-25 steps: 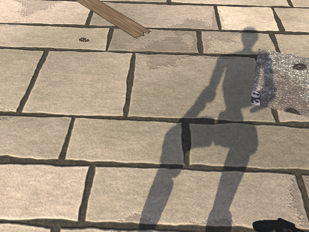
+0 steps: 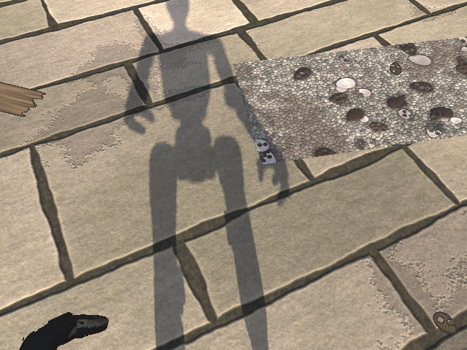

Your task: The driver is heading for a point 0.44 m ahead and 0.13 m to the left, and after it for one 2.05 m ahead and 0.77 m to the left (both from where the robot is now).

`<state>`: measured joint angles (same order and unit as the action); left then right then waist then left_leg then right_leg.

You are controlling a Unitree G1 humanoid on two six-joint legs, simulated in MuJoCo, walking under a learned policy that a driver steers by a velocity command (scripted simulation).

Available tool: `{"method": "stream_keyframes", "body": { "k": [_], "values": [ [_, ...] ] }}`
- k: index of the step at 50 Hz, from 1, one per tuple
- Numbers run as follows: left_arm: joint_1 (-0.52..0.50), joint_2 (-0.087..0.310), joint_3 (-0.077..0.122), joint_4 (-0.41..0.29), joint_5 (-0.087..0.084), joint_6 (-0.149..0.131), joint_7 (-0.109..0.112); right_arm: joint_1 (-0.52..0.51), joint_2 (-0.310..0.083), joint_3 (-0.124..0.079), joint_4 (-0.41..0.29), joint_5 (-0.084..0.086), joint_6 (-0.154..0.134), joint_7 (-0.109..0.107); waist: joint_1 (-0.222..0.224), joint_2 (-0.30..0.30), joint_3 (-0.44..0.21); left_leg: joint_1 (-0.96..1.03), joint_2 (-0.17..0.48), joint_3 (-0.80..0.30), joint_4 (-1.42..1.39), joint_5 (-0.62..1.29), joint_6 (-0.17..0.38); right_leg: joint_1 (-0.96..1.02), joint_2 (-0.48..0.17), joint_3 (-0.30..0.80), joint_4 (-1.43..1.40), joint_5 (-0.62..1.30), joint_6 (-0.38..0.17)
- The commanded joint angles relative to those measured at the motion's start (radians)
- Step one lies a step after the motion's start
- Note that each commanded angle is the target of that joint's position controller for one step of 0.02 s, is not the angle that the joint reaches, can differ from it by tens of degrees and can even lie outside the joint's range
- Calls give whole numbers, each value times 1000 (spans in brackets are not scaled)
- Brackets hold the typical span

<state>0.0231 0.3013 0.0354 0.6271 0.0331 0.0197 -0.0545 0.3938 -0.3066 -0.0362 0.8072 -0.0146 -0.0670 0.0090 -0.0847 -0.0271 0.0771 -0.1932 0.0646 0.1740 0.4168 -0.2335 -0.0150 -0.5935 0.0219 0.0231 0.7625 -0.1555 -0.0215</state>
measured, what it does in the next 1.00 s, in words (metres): walks ahead, turning left: right foot, then left foot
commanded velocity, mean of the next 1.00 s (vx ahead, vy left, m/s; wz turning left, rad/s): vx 0.63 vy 0.00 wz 0.54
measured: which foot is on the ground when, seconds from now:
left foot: down 0.00-0.08, up 0.10-0.48, down 0.50-0.94, up 0.96-1.00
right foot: up 0.00-0.06, down 0.08-0.48, up 0.50-0.90, down 0.92-1.00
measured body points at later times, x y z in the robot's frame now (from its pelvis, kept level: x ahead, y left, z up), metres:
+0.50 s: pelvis +0.10 +0.03 -0.01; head +0.09 +0.06 +0.44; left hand +0.18 +0.34 -0.12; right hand +0.24 -0.24 -0.10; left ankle +0.06 +0.10 -0.74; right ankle +0.13 -0.10 -0.74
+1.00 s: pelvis +0.39 +0.15 -0.02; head +0.41 +0.17 +0.42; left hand +0.40 +0.48 -0.11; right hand +0.55 -0.09 -0.14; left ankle +0.14 +0.12 -0.65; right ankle +0.51 +0.10 -0.74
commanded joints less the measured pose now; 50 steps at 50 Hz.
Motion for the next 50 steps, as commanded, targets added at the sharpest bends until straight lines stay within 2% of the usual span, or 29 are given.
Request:
{"method": "stream_keyframes", "body": {
  "k": [1, 3, 4, 5, 6, 7, 9, 10, 13, 18, 21, 23, 24, 25, 26, 27, 28, 29, 30, 35, 41, 43, 44, 45, 46, 47, 48, 49, 50],
  "values": [
    [137, 47, 10, -12, 4, -10, 0, -121, -134, -32, -91, 12, -8, 4, 115, 165, -134, -84, 193, -94, -44, 501, 111, 320, 0, -14, -140, 72, -17],
    [181, 63, 17, 15, 19, -38, 9, -54, -125, -33, -72, 5, 16, -3, 112, 77, -147, -74, 133, -61, 129, 344, 75, 427, 15, -5, -273, 116, -39],
    [207, 116, 25, 8, 26, -55, 19, 37, -98, -29, -72, -12, 28, -5, 98, -78, -188, -135, 74, -18, 297, 86, 36, 524, -138, 143, -299, 480, -60],
    [204, 126, 10, -25, 19, -56, 32, 153, -1, 1, -77, -6, 50, -4, 50, -234, -274, -223, -21, -61, 488, -451, -1, 609, -417, 427, -299, 919, -188],
    [232, 65, -3, 0, -25, -46, 54, 165, -24, 0, -39, 9, 86, -14, 98, -148, -364, -175, -26, -174, 525, -458, 0, 594, -415, 367, -307, 825, -272],
    [189, 59, -7, 6, -27, -33, 71, 96, -36, 3, -52, 24, 103, -13, 99, -180, -306, -187, -36, -195, 542, -424, 1, 509, -381, 351, -387, 535, -283],
    [95, 60, -9, 17, -11, -19, 90, -14, -86, -21, -69, 10, 107, -16, 66, -159, -151, -207, -42, -202, 534, -336, 4, 384, -294, 235, -436, 383, -208],
    [128, 94, 8, 26, -8, -16, 89, 26, -101, -29, -53, -4, 106, -11, 66, -163, -163, -205, -50, -170, 580, -299, 8, 378, -273, 198, -471, 219, -197],
    [154, 96, 23, 34, -5, -33, 78, -26, -85, -40, -71, -14, 101, 19, 74, -127, -150, -278, -26, -163, 607, -216, 47, 372, -293, 245, -613, -431, -174],
    [130, 105, 49, 37, -16, -69, 75, -70, -34, -40, -94, -6, 95, 60, 52, -98, -126, -239, -1, -135, 421, -160, 75, 346, -316, 107, -671, -475, -123],
    [75, 130, 63, 25, -3, -68, 72, -39, -43, -45, -89, 10, 103, 71, 20, -111, -127, -85, -25, -56, 304, -184, 104, 255, -312, -16, -646, -462, -79],
    [11, 138, 67, 9, -3, -58, 72, 47, -28, -40, -60, 14, 101, 68, -37, -31, -95, 39, -40, 6, 158, -104, 126, 164, -301, -101, -533, -497, -42],
    [-5, 104, 60, 6, 6, -49, 73, 148, -39, -47, -8, 9, 96, 61, -70, 97, -75, 130, -72, -12, 91, -154, 140, 83, -233, -179, -321, -526, -15],
    [-21, 32, 37, -2, 22, -39, 66, 238, -77, -57, 27, -1, 88, 49, -105, 296, -34, 199, 16, -216, 23, -312, 183, -87, -133, -247, 59, -521, 9],
    [-88, -81, -6, -51, 29, -29, 59, 187, -137, -51, -26, -4, 77, 40, -77, 348, 45, 143, 178, -654, -67, -612, 247, -382, -26, -158, 351, -453, 40],
    [-153, -58, -11, -140, 26, -46, 41, 74, -169, -57, -89, -12, 78, 18, -39, 302, 50, 120, 267, -971, -340, -748, 326, -497, -45, -3, 382, -306, 65],
    [-128, 30, 7, -133, 27, -71, 32, 5, -202, -73, -120, -18, 74, 2, 3, 216, 59, 120, 282, -964, -362, -704, 335, -497, -83, 25, 377, -177, 75],
    [-82, 89, 23, -91, 34, -82, 28, -4, -202, -79, -127, -11, 63, -2, 20, 121, 28, 125, 233, -841, -302, -545, 315, -426, -96, 28, 341, -97, 87],
    [-39, 102, 28, -58, 37, -81, 27, 6, -193, -78, -127, -4, 50, -2, 28, 79, -9, 120, 180, -748, -279, -430, 291, -345, -99, 18, 301, -64, 95],
    [-98, 61, 14, -59, 8, -50, 14, 135, -143, -74, -67, 12, 9, -1, -9, 66, -8, 191, 82, -599, -276, -114, 275, -275, -62, -4, 132, 53, 93],
    [-262, 34, -8, -130, -6, -70, 4, 146, -136, -79, -41, 13, 0, -11, -49, 164, 14, 168, 65, -583, -232, 194, 260, -98, -16, -44, -140, 92, 70],
    [-171, 45, -3, -110, -6, -79, 12, 97, -141, -76, -34, 18, -7, -16, 4, 175, -15, 139, 78, -548, -195, 440, 222, 112, 3, -64, -218, 96, 31],
    [-65, 77, 13, -79, -2, -83, 25, 88, -163, -79, -26, 17, -13, -13, 51, 171, -78, 142, 75, -520, -91, 701, 200, 266, 37, -84, -213, 37, 7],
    [126, 117, 34, -26, -4, -85, 44, 74, -185, -84, -17, 11, -17, -8, 147, 143, -189, 120, 41, -465, 125, 857, 176, 483, 58, -103, -212, -20, -20],
    [350, 159, 55, 24, 3, -89, 68, 28, -176, -81, -25, 4, -24, -5, 268, 128, -292, -58, -7, -444, 402, 737, 159, 765, -29, -36, -168, -91, -45],
    [517, 255, 80, 50, 41, -95, 81, 58, -39, -50, -65, 20, -36, -4, 282, -119, -447, -321, -125, -374, 796, 202, 135, 1009, -292, 396, -264, -640, -109],
    [447, 272, 81, 64, 35, -96, 64, 101, -4, -28, -87, 36, -39, 6, 190, -332, -450, -490, -195, -378, 945, -199, 136, 971, -417, 929, -540, -828, -167],
    [304, 178, 68, 47, 25, -92, 57, 21, -47, -29, -76, 11, -26, 2, 155, -175, -233, -576, -111, -347, 995, -110, 146, 809, -398, 838, -535, -800, -185],
    [279, 111, 57, 54, 16, -95, 54, -44, -68, -28, -77, -10, -21, 13, 151, -26, -155, -558, -68, -321, 956, -44, 141, 682, -362, 672, -521, -662, -192]
  ]
}}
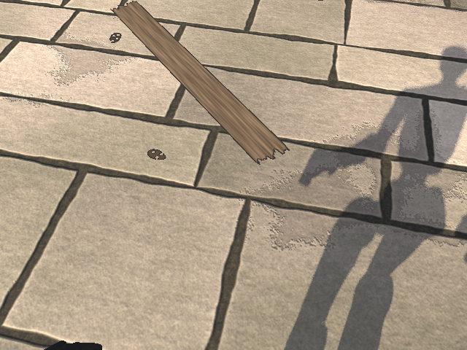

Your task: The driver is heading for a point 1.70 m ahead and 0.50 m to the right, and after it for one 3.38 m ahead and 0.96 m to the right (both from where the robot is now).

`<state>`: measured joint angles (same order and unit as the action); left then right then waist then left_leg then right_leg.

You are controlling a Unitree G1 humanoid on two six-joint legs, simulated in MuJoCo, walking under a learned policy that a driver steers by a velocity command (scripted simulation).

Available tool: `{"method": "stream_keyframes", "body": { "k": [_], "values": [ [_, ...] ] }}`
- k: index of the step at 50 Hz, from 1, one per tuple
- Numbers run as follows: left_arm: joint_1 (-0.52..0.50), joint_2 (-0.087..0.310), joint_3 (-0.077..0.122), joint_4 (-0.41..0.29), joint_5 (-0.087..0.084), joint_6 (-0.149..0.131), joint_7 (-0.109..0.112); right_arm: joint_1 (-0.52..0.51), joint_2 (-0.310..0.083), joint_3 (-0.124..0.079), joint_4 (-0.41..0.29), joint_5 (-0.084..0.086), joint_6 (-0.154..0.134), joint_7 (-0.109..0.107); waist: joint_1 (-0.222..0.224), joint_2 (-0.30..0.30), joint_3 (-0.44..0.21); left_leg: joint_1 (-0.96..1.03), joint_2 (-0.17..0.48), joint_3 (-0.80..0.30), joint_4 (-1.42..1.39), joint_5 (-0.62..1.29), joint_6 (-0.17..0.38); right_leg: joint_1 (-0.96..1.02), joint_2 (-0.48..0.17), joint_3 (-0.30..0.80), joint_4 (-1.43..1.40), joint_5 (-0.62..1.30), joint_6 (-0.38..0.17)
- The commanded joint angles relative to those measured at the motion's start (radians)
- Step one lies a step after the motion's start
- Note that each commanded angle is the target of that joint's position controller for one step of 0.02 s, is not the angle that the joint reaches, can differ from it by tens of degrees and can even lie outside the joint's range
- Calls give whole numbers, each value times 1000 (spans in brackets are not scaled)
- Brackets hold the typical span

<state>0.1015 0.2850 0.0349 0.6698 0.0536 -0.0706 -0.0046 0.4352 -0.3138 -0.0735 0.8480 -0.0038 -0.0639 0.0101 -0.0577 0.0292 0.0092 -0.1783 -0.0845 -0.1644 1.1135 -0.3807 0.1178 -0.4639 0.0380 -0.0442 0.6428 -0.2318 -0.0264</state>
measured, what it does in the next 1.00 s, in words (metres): walks ahead, turning right: left foot, then right foot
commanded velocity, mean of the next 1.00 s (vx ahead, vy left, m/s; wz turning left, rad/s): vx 0.99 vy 0.00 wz -0.51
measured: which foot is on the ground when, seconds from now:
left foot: up 0.00-0.32, down 0.34-0.80, up 0.82-1.00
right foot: down 0.00-0.36, up 0.38-0.78, down 0.80-1.00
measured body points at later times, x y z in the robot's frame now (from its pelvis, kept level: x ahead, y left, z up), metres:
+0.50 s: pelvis +0.45 +0.04 +0.02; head +0.47 +0.04 +0.47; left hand +0.51 +0.31 -0.11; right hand +0.54 -0.24 -0.09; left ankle +0.47 +0.14 -0.72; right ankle +0.33 -0.08 -0.61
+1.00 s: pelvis +0.89 -0.11 +0.01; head +0.91 -0.12 +0.46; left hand +1.04 +0.14 -0.12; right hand +0.95 -0.41 -0.06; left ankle +1.04 +0.04 -0.63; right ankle +0.86 -0.09 -0.72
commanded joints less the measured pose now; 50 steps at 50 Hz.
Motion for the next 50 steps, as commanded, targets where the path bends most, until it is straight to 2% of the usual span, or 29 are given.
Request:
{"method": "stream_keyframes", "body": {
  "k": [1, 4, 7, 11, 14, 16, 17, 18, 19, 20, 21, 22, 24, 26, 28, 29, 30, 33, 35, 36, 38, 39, 40, 41, 42, 43, 44, 47, 50],
  "values": [
    [199, 93, 47, 31, 0, -8, 4, -142, -58, 11, -129, -31, -20, 21, 111, -34, -29, -548, 104, 24, 202, 115, 4, 447, -333, 615, -413, -447, -180],
    [251, 48, 26, 107, -13, -35, 1, -199, -13, 32, -172, -43, 4, 44, 58, -117, 53, -549, 134, -7, 89, 94, -25, 311, -270, 441, -484, -292, -166],
    [280, 84, 31, 137, -30, -56, -2, -337, -23, 46, -237, -46, 10, 52, 47, -97, 120, -645, 142, 20, -46, 200, -51, 290, -260, 303, -572, -137, -173],
    [319, 107, 30, 159, -62, -67, -12, -511, 7, 78, -295, -37, -4, 82, 66, -59, 142, -287, 144, 207, -411, 464, -51, 121, -192, 136, -695, 223, -145],
    [358, 197, 46, 180, -57, -60, -9, -500, -37, 65, -280, -38, -7, 59, 51, -63, 82, -206, 92, 222, -507, 402, -42, 338, -218, 123, -557, 677, -142],
    [385, 245, 54, 202, -45, -42, 1, -281, -98, 34, -213, -47, -11, 25, -54, -102, -89, 64, 24, 226, -539, 244, -30, 401, -212, 111, -200, 944, -111],
    [375, 236, 52, 200, -44, -36, 3, -105, -143, 12, -163, -57, -13, 5, -144, -96, -176, 309, 79, 188, -539, 216, -28, 258, -171, 102, 69, 791, -98],
    [386, 119, 27, 173, -30, -37, 2, 60, -234, -15, -139, -81, -17, -18, -167, 48, -314, 524, 331, -71, -543, -133, -24, 62, -94, 78, 445, 295, -100],
    [470, 12, 6, 122, -90, -37, -3, 40, -277, -24, -152, -87, -15, -13, -71, 293, -476, 629, 574, -603, -770, -413, 43, -167, 5, 117, 753, -203, -86],
    [368, 101, 25, 122, -79, -26, 4, -44, -206, -20, -155, -67, -9, -8, -67, 161, -342, 507, 520, -579, -843, -413, 36, -263, -52, 133, 800, -108, -98],
    [290, 103, 27, 117, -66, -20, -3, -118, -121, 0, -150, -56, -16, -7, -45, 77, -180, 365, 478, -389, -822, -252, 28, -291, -96, 127, 748, -30, -95],
    [263, 78, 22, 118, -59, -12, -11, -141, -88, 5, -132, -57, -22, -4, -17, 33, -93, 243, 443, -264, -844, -67, 20, -264, -126, 121, 705, -11, -88],
    [275, 41, 21, 120, -36, 24, -29, -147, -59, 13, -100, -42, -35, -8, 46, 74, -37, 106, 401, -84, -888, 62, -2, -205, -157, 116, 666, -19, -72],
    [203, 11, 18, 89, -30, 55, -41, -130, -27, 18, -65, -17, -56, 0, 66, 60, 27, 65, 387, 34, -940, 153, -18, -255, -184, 107, 643, -6, -64],
    [103, 4, 12, 44, -25, 67, -57, -129, -11, 21, -46, -12, -68, 2, 74, 45, 75, 50, 354, 177, -980, 284, -38, -310, -187, 75, 590, 92, -59],
    [74, 4, 11, 41, -29, 70, -62, -144, 11, 26, -37, -14, -69, 1, 80, 36, 87, 43, 284, 278, -991, 352, -62, -302, -160, 43, 551, 150, -64],
    [43, -11, 0, 4, -32, 68, -69, -143, -20, 21, -37, -17, -78, 1, 98, 80, 102, 14, 310, 310, -994, 421, -53, -283, -177, 39, 470, 214, -70],
    [-71, 25, -6, -26, -31, 63, -88, -126, -59, 12, -19, -18, -79, -13, 90, -8, 146, 55, 278, 435, -1044, 590, -72, -189, -129, -73, 213, 314, -110],
    [-72, 47, -2, -23, -33, 58, -90, -95, -114, 4, -14, -15, -71, -25, 107, -6, 113, 152, 292, 470, -963, 1032, -86, -77, -50, -147, 122, 321, -144],
    [-28, 68, 3, -10, -38, 56, -85, -69, -149, -4, -16, -19, -56, -33, 132, 20, 66, 225, 301, 472, -861, 1271, -94, -25, -3, -179, 116, 263, -157],
    [231, 131, 31, 55, -42, 57, -66, -119, -215, -24, -42, -30, -14, -46, 276, 75, -81, 236, 343, 448, -502, 1488, -83, 237, 55, -158, 129, 121, -196],
    [437, 178, 60, 120, -40, 56, -49, -153, -220, -28, -60, -36, 3, -43, 355, 52, -172, 134, 343, 416, -198, 1378, -69, 471, 78, -104, 84, 40, -225],
    [459, 218, 87, 146, -46, 61, -22, -149, -164, -19, -50, -42, 6, -25, 329, -62, -136, -80, 213, 405, 174, 641, -91, 610, 36, 16, 19, -33, -257],
    [322, 313, 101, 116, -33, 77, -12, -99, -12, 21, -135, -45, -9, -10, 146, -313, -97, -518, 40, 334, 551, -125, -148, 750, -160, 492, -59, 35, -373],
    [327, 354, 117, 73, -32, 81, -15, -143, -60, 27, -220, -33, -40, -13, 174, -227, -257, -675, 47, 109, 587, -91, -138, 863, -271, 845, -298, -157, -480],
    [320, 302, 111, 79, -34, 76, -6, -214, -92, 30, -224, -37, -63, -14, 167, -74, -142, -721, 104, 72, 493, -19, -130, 762, -289, 872, -407, -223, -433],
    [299, 247, 99, 95, -36, 66, 0, -232, -100, 33, -215, -36, -69, -16, 116, 34, -25, -673, 146, 75, 375, 38, -130, 596, -259, 787, -423, -155, -388],
    [230, 177, 69, 90, -48, 21, 11, -225, -74, 45, -206, -72, -14, -13, 18, 77, 45, -489, 212, 81, 178, 15, -177, 273, -133, 550, -426, 71, -343],
    [257, 180, 69, 90, -53, -8, 3, -381, -35, 63, -280, -63, 11, 1, 46, 42, 106, -437, 223, 146, -86, 117, -208, 117, -57, 449, -476, 182, -327]
  ]
}}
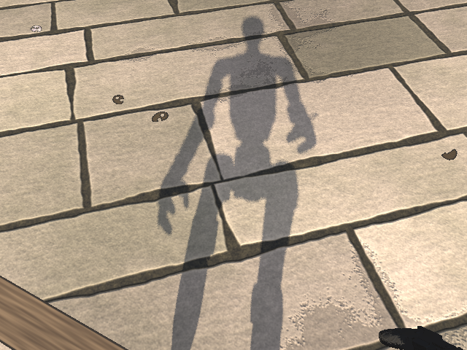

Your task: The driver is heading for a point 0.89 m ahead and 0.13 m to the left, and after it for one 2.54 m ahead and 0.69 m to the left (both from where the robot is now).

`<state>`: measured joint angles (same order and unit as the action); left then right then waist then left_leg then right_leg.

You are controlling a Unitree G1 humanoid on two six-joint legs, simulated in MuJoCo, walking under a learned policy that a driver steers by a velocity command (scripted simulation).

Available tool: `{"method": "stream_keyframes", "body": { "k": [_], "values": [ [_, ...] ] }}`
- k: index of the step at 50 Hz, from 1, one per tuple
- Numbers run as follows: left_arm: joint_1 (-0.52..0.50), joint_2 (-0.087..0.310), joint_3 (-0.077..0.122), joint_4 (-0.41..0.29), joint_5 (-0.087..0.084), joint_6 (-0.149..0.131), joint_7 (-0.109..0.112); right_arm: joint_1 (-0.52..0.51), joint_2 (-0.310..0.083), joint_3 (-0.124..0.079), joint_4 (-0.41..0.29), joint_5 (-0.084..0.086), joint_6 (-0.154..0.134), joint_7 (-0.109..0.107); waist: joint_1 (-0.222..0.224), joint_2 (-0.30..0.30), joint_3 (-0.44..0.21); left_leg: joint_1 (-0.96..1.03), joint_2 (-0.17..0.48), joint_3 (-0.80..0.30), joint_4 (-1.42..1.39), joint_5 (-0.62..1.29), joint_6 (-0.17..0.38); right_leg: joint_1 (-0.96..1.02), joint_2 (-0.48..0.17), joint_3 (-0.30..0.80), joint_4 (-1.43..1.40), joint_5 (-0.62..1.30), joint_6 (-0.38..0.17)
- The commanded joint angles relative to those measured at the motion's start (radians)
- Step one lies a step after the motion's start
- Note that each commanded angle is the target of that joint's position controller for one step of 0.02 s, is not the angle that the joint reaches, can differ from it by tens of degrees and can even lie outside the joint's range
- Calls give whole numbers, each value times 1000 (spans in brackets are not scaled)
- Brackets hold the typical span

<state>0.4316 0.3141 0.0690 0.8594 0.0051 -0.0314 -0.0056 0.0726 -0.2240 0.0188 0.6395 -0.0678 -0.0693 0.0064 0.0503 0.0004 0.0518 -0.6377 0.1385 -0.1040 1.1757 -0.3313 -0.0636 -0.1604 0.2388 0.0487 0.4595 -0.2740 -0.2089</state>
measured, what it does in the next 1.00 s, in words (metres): walks ahead: left foot, then right foot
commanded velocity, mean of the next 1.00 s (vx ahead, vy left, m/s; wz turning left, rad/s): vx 0.92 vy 0.00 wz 0.13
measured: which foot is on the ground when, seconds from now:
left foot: up 0.00-0.20, down 0.22-0.64, up 0.66-1.00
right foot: down 0.00-0.22, up 0.24-0.60, down 0.62-0.98, up 1.00-1.00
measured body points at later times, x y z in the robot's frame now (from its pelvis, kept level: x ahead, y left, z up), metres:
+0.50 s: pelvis +0.47 +0.03 +0.01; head +0.49 +0.02 +0.46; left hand +0.77 +0.18 -0.03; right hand +0.30 -0.21 -0.11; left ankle +0.40 +0.16 -0.73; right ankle +0.56 -0.12 -0.68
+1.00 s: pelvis +0.90 -0.03 -0.01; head +0.94 -0.03 +0.43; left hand +0.82 +0.25 -0.14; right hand +1.18 -0.24 -0.09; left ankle +1.08 +0.04 -0.71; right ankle +0.71 -0.16 -0.71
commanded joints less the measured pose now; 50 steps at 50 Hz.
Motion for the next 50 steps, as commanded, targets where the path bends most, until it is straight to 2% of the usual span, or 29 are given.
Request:
{"method": "stream_keyframes", "body": {
  "k": [1, 5, 8, 9, 10, 11, 12, 13, 14, 15, 16, 19, 21, 24, 26, 28, 30, 31, 32, 33, 34, 35, 36, 40, 43, 45, 47, 49, 50],
  "values": [
    [-67, 146, 36, -98, -4, -49, 2, -83, -106, -21, -96, 9, 14, 10, -41, 60, 73, 54, -14, 97, -257, 180, -26, -207, -226, 326, -289, 275, -119],
    [5, 171, 51, -75, -16, -48, -9, -168, -101, -14, -130, 38, 5, 17, 40, -25, 2, 169, -98, 123, -525, 444, 15, -69, -226, 329, -244, 547, -42],
    [-6, 188, 55, -68, -13, -49, 5, -98, -152, -33, -115, 37, -2, 4, 5, -41, -61, 317, -146, 113, -657, 404, 50, 70, -251, 332, -122, 785, 12],
    [-12, 214, 58, -64, -2, -51, 6, 13, -197, -54, -82, 39, -5, -7, -49, -51, -135, 426, -171, 111, -642, 328, 66, 120, -264, 332, 7, 919, 33],
    [-56, 242, 61, -67, 9, -53, 3, 193, -236, -76, -36, 44, -8, -22, -164, -52, -216, 591, -160, 123, -647, 263, 82, 101, -261, 309, 210, 951, 50],
    [-102, 191, 47, -76, 23, -63, 2, 406, -279, -99, 20, 36, -9, -42, -270, -37, -293, 814, -86, 73, -604, 132, 101, -36, -226, 264, 478, 817, 62],
    [-78, 20, 4, -108, 19, -72, 4, 526, -338, -114, 52, 2, -15, -53, -249, 212, -367, 1017, 154, -275, -651, -189, 146, -293, -120, 186, 845, 31, 77],
    [85, 6, -17, -133, -22, -71, -2, 410, -376, -128, 53, 1, -14, -29, -101, 456, -442, 1049, 299, -857, -904, -332, 263, -498, -70, 140, 987, -175, 93],
    [-8, 79, -14, -96, 10, -53, 8, 262, -244, -114, 16, 13, -10, -13, -98, 197, -261, 892, 243, -747, -932, -469, 270, -557, -176, 113, 980, -57, 84],
    [-105, 96, -11, -108, 25, -46, -5, 222, -178, -100, 26, 22, -10, -6, -102, 48, -154, 745, 196, -566, -924, -348, 265, -538, -206, 93, 930, 12, 94],
    [-185, 90, -14, -132, 37, -44, -16, 239, -160, -94, 57, 16, -12, -1, -103, -13, -99, 651, 145, -455, -927, -205, 254, -522, -222, 87, 882, 11, 99],
    [-256, 24, -42, -199, 59, -33, -40, 349, -131, -78, 165, 41, -33, 4, -52, 75, -24, 545, 71, -317, -961, -10, 264, -547, -260, 88, 760, -55, 118],
    [-343, 26, -57, -252, 74, -34, -46, 367, -151, -82, 178, 57, -40, 4, -40, 72, 20, 505, 59, -285, -1019, 60, 291, -606, -305, 29, 640, -26, 154],
    [-483, 13, -89, -311, 48, -50, -69, 328, -199, -102, 163, 56, -41, 3, -43, 59, 57, 304, -16, -145, -1108, 181, 267, -372, -297, -33, 279, 182, 196],
    [-494, 26, -87, -304, 32, -51, -71, 348, -252, -118, 166, 71, -45, 13, -50, 67, 36, 255, 6, -137, -1150, 335, 260, -168, -252, -81, 212, 266, 196],
    [-481, 64, -71, -294, 31, -50, -51, 383, -257, -117, 180, 77, -43, 18, -46, 56, 4, 376, 17, -120, -1058, 534, 238, -117, -236, -75, 144, 262, 182],
    [-283, 107, -42, -228, 46, -57, -21, 410, -282, -122, 197, 74, -35, 16, 46, 35, -142, 439, -30, -67, -708, 800, 202, 115, -185, -90, 93, 148, 159],
    [-127, 144, -21, -193, 57, -62, -1, 389, -276, -122, 188, 76, -35, 16, 126, 34, -225, 291, -75, -62, -450, 675, 184, 338, -266, -32, 108, 96, 146],
    [65, 225, 6, -176, 81, -66, 21, 377, -162, -97, 154, 68, -40, 11, 174, -121, -371, 133, -138, -17, -94, 167, 179, 529, -545, 272, 59, -283, 125],
    [21, 268, 15, -190, 81, -52, 23, 449, -99, -82, 100, 111, -30, 8, 84, -300, -460, -67, -194, 8, 163, -127, 176, 560, -731, 766, -175, -556, 60],
    [-80, 190, 10, -195, 61, -46, 22, 387, -153, -88, 110, 86, -12, 1, 52, -184, -293, -164, -123, 15, 219, -28, 181, 432, -686, 719, -215, -575, 45],
    [-136, 105, -8, -194, 50, -53, 18, 314, -154, -89, 109, 69, -1, 8, 41, -99, -165, -180, -86, 29, 181, 38, 176, 314, -637, 531, -197, -404, 51],
    [-150, 68, -15, -176, 50, -59, 13, 282, -140, -88, 113, 63, 9, 18, 18, -54, -90, -153, -60, 30, 146, 59, 164, 211, -592, 391, -212, -204, 61],
    [-122, 12, -25, -100, 14, -95, 8, 191, -81, -81, 65, 37, 66, 47, -57, -82, 22, -163, -7, 51, 79, 78, 131, 87, -533, 71, -269, 269, 100],
    [-188, 14, -24, -90, 5, -104, 10, 90, -60, -64, -9, 33, 61, 58, -104, -94, 59, -106, -36, 124, -142, 214, 119, 17, -473, -168, -253, 712, 125],
    [-215, 35, -19, -89, -5, -106, 18, 54, -63, -55, -11, 36, 50, 80, -104, -63, 44, 110, -108, 228, -432, 422, 129, -50, -393, -295, -236, 698, 161],
    [-181, 110, -1, -87, -14, -104, 28, 127, -86, -62, 16, 33, 48, 88, -130, -67, -26, 301, -201, 297, -513, 470, 152, -22, -402, -308, -86, 933, 175],
    [-195, 166, 18, -109, -29, -85, 30, 329, -152, -91, 65, 19, 51, 72, -226, -69, -150, 539, -247, 260, -518, 422, 212, -29, -453, -278, 244, 1037, 185],
    [-211, 156, 18, -119, -32, -74, 24, 474, -198, -115, 111, 13, 50, 50, -287, -38, -220, 704, -247, 211, -563, 465, 248, -89, -434, -263, 513, 838, 205]
  ]
}}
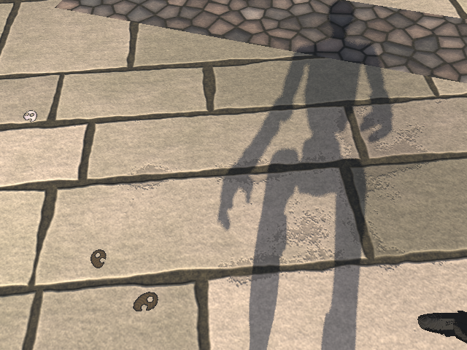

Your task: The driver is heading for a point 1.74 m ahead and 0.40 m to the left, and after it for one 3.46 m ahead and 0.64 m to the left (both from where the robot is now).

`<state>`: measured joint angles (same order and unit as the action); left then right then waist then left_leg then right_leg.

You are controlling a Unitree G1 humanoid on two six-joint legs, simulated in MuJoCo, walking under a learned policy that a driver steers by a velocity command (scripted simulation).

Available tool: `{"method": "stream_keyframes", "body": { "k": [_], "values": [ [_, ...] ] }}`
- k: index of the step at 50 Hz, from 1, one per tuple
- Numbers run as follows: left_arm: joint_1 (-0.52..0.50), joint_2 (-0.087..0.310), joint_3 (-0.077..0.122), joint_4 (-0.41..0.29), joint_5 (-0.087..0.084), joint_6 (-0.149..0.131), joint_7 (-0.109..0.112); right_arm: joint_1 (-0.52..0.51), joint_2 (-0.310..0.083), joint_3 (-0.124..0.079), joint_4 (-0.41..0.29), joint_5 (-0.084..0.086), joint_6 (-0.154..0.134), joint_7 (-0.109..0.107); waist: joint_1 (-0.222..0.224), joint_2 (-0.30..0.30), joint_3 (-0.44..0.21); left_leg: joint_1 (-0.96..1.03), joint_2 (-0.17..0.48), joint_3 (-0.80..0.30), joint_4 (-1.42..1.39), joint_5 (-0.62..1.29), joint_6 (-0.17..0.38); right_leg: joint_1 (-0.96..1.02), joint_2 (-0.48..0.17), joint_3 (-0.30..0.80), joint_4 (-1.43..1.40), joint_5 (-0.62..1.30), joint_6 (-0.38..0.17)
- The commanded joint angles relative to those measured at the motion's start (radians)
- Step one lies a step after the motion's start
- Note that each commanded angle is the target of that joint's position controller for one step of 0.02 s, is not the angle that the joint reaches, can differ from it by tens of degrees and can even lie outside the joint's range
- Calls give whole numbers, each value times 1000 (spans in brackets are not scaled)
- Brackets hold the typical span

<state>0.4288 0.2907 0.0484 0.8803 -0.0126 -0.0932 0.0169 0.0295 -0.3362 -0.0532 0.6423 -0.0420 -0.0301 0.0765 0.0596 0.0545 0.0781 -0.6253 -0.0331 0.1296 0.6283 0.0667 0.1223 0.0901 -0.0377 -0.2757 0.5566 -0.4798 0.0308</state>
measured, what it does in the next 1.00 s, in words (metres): walks ahead, turning left: left foot, then right foot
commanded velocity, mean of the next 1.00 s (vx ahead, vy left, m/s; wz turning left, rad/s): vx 0.11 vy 0.00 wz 0.59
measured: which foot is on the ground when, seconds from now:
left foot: up 0.00-0.00, down 0.02-0.52, up 0.54-0.90, down 0.92-1.00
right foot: up 0.00-0.48, down 0.50-0.92, up 0.94-1.00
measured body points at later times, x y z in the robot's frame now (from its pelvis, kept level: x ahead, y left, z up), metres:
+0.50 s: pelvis +0.19 -0.06 +0.02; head +0.22 -0.05 +0.47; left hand +0.26 +0.26 -0.06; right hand +0.41 -0.31 -0.08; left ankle +0.19 +0.02 -0.71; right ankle +0.30 -0.15 -0.71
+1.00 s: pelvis +0.21 -0.09 +0.03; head +0.22 -0.07 +0.48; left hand +0.10 +0.18 -0.10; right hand +0.47 -0.22 -0.08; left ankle +0.12 -0.02 -0.71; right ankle +0.29 -0.15 -0.69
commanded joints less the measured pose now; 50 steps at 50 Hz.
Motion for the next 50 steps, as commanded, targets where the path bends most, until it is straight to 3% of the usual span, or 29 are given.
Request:
{"method": "stream_keyframes", "body": {
  "k": [1, 2, 3, 4, 5, 7, 9, 11, 16, 18, 21, 24, 25, 26, 27, 28, 29, 30, 32, 34, 38, 41, 43, 45, 46, 47, 48, 49, 50],
  "values": [
    [-166, 96, 23, -118, 0, 2, -10, 475, -138, -60, 119, -3, 11, -49, -254, 37, -174, 755, 19, -139, -107, 263, 102, -512, -4, 51, 750, 87, -8],
    [1, 45, 11, -165, 26, 23, 3, 410, -261, -81, 66, 2, 21, -53, -118, 126, -255, 909, 255, -457, 68, 1152, 204, -698, 59, 129, 1101, -198, 34],
    [16, 102, 9, -217, 29, 31, 12, 404, -285, -102, 6, 23, 27, -53, -166, 87, -536, 1072, 379, -718, -66, 986, 369, -812, 72, 322, 1186, -108, 47],
    [-32, 131, 1, -217, 41, 36, 16, 311, -237, -94, -24, 42, 40, -70, -137, -29, -463, 936, 351, -761, -176, 633, 353, -814, 28, 365, 1102, -16, 32],
    [-90, 143, 5, -221, 51, 42, 15, 255, -168, -75, -28, 46, 46, -80, -106, -99, -328, 766, 292, -710, -233, 421, 314, -800, -1, 368, 998, 14, 32],
    [-132, 133, 3, -234, 65, 74, 19, 238, -115, -55, -3, 48, 42, -89, -55, -131, -169, 514, 214, -606, -277, 433, 249, -720, -31, 365, 822, 12, 44],
    [-140, 104, -5, -238, 66, 108, 25, 240, -122, -56, 13, 40, 36, -79, -34, -153, -168, 381, 159, -543, -268, 504, 211, -619, -39, 356, 682, 14, 56],
    [-177, 73, -13, -256, 58, 114, 24, 233, -142, -65, 11, 25, 33, -76, -38, -132, -210, 361, 120, -528, -239, 531, 180, -597, -26, 352, 593, 73, 55],
    [-318, 69, -18, -306, 42, 131, 21, 228, -151, -81, -1, 31, 65, -79, -78, -29, -199, 361, 49, -623, -263, 50, 77, -618, 28, 393, 411, 212, 37],
    [-366, 75, -19, -315, 36, 129, 20, 241, -151, -86, -3, 29, 75, -77, -101, 9, -160, 386, 40, -678, -270, -86, 66, -627, 53, 410, 330, 205, 29],
    [-395, 87, -18, -316, 23, 110, 22, 253, -152, -92, -5, 21, 81, -72, -121, 61, -130, 426, 40, -739, -233, -56, 56, -573, 94, 424, 194, 162, 10],
    [-323, 106, -9, -295, 16, 91, 33, 204, -142, -89, -19, 29, 79, -68, -73, 100, -116, 363, 3, -780, -192, -70, -12, -362, 116, 418, -73, 194, -8],
    [-290, 126, -1, -285, 23, 82, 42, 201, -125, -83, -21, 40, 75, -71, -52, 58, -115, 294, -44, -742, -132, -227, -59, -244, 56, 442, -226, 269, -20],
    [-300, 188, 11, -295, 33, 82, 50, 289, -45, -63, -18, 44, 69, -76, -102, -130, -169, 217, -131, -565, 62, -577, -111, -122, -187, 625, -293, 257, -82],
    [-325, 256, 20, -316, 47, 94, 42, 292, -84, -69, -40, 32, 70, -81, -94, -271, -163, 75, -237, -340, 253, -712, -139, -148, -359, 879, -326, 340, -210],
    [-287, 196, 16, -295, 39, 102, 33, 262, -167, -86, -29, 0, 71, -78, -83, -184, -153, 80, -145, -322, 394, -641, -154, -187, -344, 830, -286, 475, -258],
    [-306, 143, 2, -295, 30, 107, 26, 262, -162, -87, -14, 3, 74, -70, -95, -144, -132, 98, -122, -316, 448, -582, -156, -221, -283, 713, -251, 544, -247],
    [-330, 125, -1, -296, 30, 109, 20, 273, -143, -81, 2, 11, 82, -62, -103, -134, -112, 118, -119, -308, 504, -535, -163, -252, -216, 607, -234, 594, -224],
    [-330, 125, 1, -292, 34, 109, 20, 291, -123, -70, 16, 27, 95, -49, -105, -188, -121, 125, -126, -268, 597, -503, -175, -256, -160, 510, -214, 726, -210],
    [-286, 127, 5, -276, 34, 103, 12, 249, -113, -60, 11, 35, 102, -52, -83, -191, -125, 116, -121, -258, 589, -497, -182, -229, -155, 481, -207, 763, -214],
    [-218, 142, 16, -238, 31, 96, 8, 188, -86, -39, 10, 36, 110, -58, -47, -224, -127, 125, -102, -263, 400, -515, -180, -155, -167, 493, -209, 657, -224],
    [-229, 114, 2, -210, 32, 99, -9, 168, -21, -2, 30, 36, 114, -70, -48, -271, -126, 333, -53, -196, 74, -571, -155, -239, -130, 505, -244, 510, -209],
    [-185, 173, 28, -182, 33, 119, -24, 171, -39, -1, 41, 37, 108, -90, -38, -317, -85, 382, -73, -134, -75, -515, -139, -254, -110, 565, -214, 589, -210],
    [-179, 194, 43, -176, 15, 129, -34, 244, -50, -1, 70, 31, 86, -107, -83, -257, -103, 504, -67, -142, -303, -318, -107, -300, -98, 599, -155, 651, -167],
    [-167, 177, 43, -181, 7, 124, -32, 264, -93, -9, 76, 26, 72, -115, -81, -199, -138, 625, 11, -208, -340, -278, -80, -391, -78, 596, -129, 549, -122],
    [-170, 94, 26, -207, 2, 118, -34, 320, -146, -16, 74, 7, 59, -120, -104, 6, -210, 784, 235, -413, -405, -485, -19, -561, 14, 512, 30, 114, -76],
    [-240, 99, 27, -247, 1, 123, -28, 260, -239, -47, 70, 4, 66, -114, -131, 256, -94, 623, 409, -601, -496, -721, 90, -732, 136, 300, 213, -53, -65],
    [-279, 175, 48, -240, 26, 131, -28, 227, -168, -33, 58, -10, 56, -111, -131, 145, -17, 573, 409, -598, -537, -834, 103, -773, 48, 355, 362, -7, -71],
    [-253, 171, 59, -220, 24, 135, -41, 167, -107, -12, 46, -1, 44, -113, -89, 125, 17, 569, 360, -544, -552, -840, 72, -810, 46, 358, 428, 55, -72]
  ]
}}
Velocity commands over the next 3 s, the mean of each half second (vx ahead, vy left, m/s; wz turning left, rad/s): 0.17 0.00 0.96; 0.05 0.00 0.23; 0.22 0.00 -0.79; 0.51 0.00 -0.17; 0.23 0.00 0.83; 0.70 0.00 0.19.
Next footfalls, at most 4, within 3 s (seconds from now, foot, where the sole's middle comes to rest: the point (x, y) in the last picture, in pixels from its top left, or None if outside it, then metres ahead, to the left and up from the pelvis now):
0.02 left None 0.23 0.03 -0.75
0.50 right None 0.34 -0.12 -0.75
0.92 left None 0.16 0.01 -0.75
1.34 right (316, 345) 0.46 -0.14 -0.75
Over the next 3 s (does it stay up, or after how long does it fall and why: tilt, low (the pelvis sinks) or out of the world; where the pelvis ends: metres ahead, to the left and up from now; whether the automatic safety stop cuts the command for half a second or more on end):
stays up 1.04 0.21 0.02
